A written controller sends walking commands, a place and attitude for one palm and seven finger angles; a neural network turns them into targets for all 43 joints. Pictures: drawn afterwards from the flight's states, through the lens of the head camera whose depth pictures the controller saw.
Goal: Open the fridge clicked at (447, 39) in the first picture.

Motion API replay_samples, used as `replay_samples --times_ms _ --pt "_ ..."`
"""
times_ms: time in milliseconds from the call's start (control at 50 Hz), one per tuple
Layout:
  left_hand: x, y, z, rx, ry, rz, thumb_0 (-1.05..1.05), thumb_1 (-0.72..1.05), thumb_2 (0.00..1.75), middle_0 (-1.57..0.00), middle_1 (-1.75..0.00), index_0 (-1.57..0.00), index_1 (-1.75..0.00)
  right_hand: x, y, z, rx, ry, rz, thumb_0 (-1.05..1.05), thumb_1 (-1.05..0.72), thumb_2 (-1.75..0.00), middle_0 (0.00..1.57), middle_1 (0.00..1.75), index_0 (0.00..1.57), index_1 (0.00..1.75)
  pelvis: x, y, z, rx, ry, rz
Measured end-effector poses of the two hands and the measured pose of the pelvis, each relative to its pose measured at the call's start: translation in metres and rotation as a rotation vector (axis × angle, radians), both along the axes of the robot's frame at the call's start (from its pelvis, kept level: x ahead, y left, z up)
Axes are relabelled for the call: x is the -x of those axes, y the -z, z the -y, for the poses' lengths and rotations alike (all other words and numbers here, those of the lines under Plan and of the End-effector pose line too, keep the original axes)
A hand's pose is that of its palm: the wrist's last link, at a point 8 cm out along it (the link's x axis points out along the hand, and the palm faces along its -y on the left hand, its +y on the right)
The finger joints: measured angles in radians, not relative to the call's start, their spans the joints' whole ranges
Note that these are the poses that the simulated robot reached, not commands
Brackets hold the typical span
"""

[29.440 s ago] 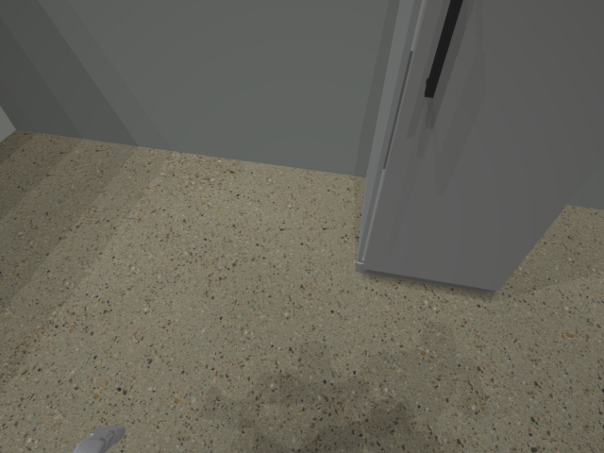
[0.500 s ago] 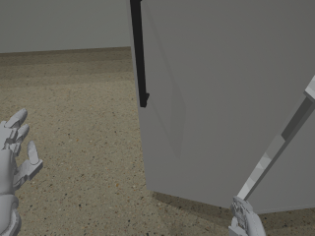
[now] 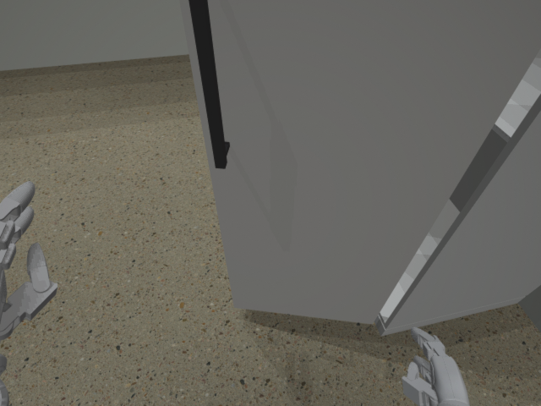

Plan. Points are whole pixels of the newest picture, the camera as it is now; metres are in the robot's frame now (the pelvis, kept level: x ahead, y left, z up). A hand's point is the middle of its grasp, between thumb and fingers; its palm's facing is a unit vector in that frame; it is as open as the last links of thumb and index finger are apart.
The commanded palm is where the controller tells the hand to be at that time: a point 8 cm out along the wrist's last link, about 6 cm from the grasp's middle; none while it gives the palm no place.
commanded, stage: step back with the hand held close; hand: left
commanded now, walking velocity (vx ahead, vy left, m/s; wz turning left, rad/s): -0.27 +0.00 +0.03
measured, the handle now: (213, 79) +0.52 +0.13 +0.23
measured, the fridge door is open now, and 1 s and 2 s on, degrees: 70 70 70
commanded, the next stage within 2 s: stop stepping back and stand still in 0.94 s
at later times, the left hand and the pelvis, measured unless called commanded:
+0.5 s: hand out of the picture +0.09 +0.27 +0.16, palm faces +0.53 -0.72 -0.45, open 7.4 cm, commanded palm +0.01 +0.31 +0.18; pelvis -0.09 -0.01 -0.02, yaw +7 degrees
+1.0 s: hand out of the picture -0.06 +0.26 +0.18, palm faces +0.61 -0.66 -0.42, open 7.4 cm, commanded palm -0.10 +0.28 +0.18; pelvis -0.21 -0.03 -0.03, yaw +7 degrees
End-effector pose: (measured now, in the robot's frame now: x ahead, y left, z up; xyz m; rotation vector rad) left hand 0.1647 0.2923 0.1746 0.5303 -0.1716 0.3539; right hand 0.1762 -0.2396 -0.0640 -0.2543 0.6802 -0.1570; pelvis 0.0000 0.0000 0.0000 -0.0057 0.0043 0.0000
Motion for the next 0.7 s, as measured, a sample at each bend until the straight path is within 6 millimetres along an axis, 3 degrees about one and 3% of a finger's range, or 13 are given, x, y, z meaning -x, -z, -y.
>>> replay_samples --times_ms 240,380,460,580,700 --pt "0.06 -0.007 -0.023 -0.056 -0.056 0.13 0.02 0.89 0.89 -0.21 -0.3 -0.21 -0.3 0.049 0.001 -0.013 0.016 -0.023 0.016 0.01 -0.9 -0.9 0.2 0.3 0.2 0.3 0.045 0.011 -0.005 0.001 -0.011 0.027" --pt "0.09 0.007 -0.019 -0.022 -0.08 0.164 0.02 0.89 0.89 -0.21 -0.3 -0.21 -0.3 0.083 0.011 -0.015 0.026 -0.06 -0.007 0.01 -0.9 -0.9 0.2 0.3 0.2 0.3 0.072 0.017 -0.002 0.013 -0.046 0.032" --pt "0.108 0.002 -0.016 -0.062 -0.068 0.203 0.02 0.89 0.89 -0.21 -0.3 -0.21 -0.3 0.101 0.016 -0.014 0.034 -0.083 -0.027 0.01 -0.9 -0.9 0.2 0.3 0.2 0.3 0.086 0.021 0.002 0.014 -0.098 0.037" --pt "0.151 -0.014 -0.015 -0.19 -0.11 0.248 0.02 0.89 0.89 -0.21 -0.3 -0.21 -0.3 0.11 0.027 -0.011 0.016 -0.124 -0.017 0.01 -0.9 -0.9 0.2 0.3 0.2 0.3 0.101 0.029 0.012 0.015 -0.136 0.055" --pt "0.179 -0.012 -0.014 -0.114 -0.143 0.284 0.01 0.89 0.89 -0.21 -0.3 -0.21 -0.3 0.117 0.026 -0.011 0.025 -0.165 -0.011 0.01 -0.9 -0.9 0.2 0.3 0.2 0.3 0.127 0.027 0.011 -0.004 -0.132 0.047"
